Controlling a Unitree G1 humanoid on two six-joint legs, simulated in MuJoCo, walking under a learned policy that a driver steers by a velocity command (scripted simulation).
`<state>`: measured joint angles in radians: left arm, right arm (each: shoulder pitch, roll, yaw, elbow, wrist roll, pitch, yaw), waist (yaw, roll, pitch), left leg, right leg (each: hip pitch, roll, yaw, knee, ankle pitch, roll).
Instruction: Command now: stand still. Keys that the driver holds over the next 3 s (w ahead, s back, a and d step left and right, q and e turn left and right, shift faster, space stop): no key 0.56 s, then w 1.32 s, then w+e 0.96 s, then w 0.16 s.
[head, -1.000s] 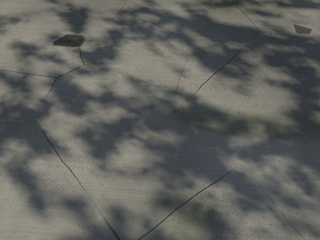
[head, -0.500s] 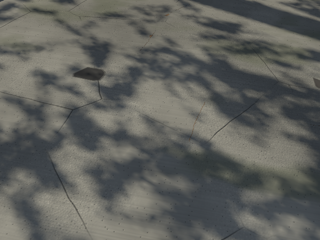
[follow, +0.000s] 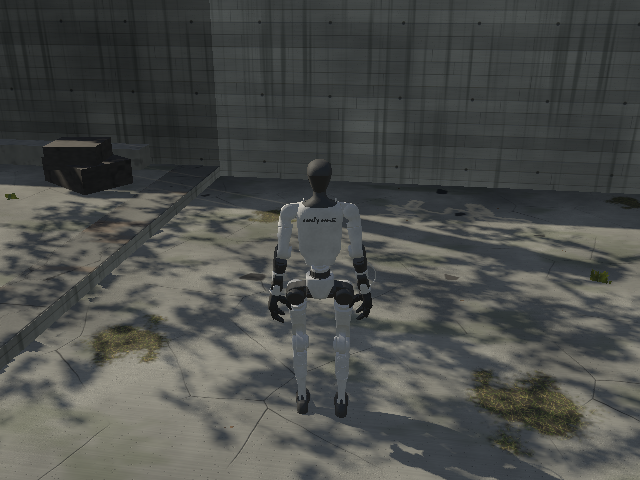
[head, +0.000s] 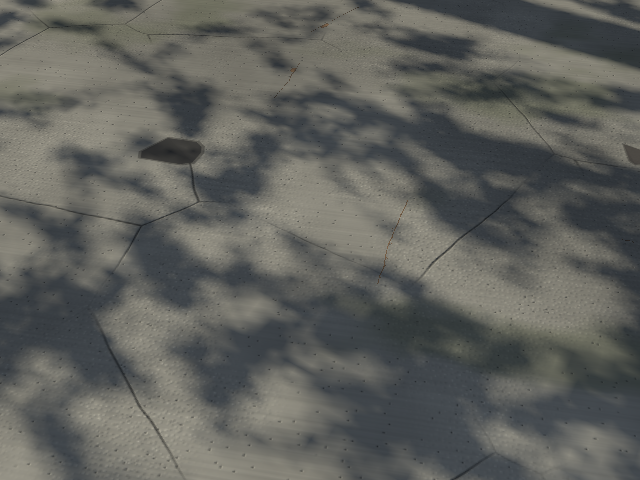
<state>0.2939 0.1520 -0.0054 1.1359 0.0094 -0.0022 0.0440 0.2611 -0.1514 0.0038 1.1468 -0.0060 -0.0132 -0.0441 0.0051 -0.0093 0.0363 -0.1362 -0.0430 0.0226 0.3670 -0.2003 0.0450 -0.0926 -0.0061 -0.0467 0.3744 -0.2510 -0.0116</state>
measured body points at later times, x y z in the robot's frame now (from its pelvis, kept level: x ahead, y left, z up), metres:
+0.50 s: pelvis +0.00 +0.00 +0.00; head +0.00 +0.00 +0.45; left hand -0.04 +0.21 -0.16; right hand -0.02 -0.22 -0.16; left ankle +0.00 +0.09 -0.75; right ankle -0.03 -0.11 -0.75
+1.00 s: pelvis +0.10 +0.03 -0.01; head +0.11 +0.05 +0.44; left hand +0.03 +0.26 -0.17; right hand +0.12 -0.21 -0.15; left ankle +0.07 +0.10 -0.75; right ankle -0.01 -0.09 -0.69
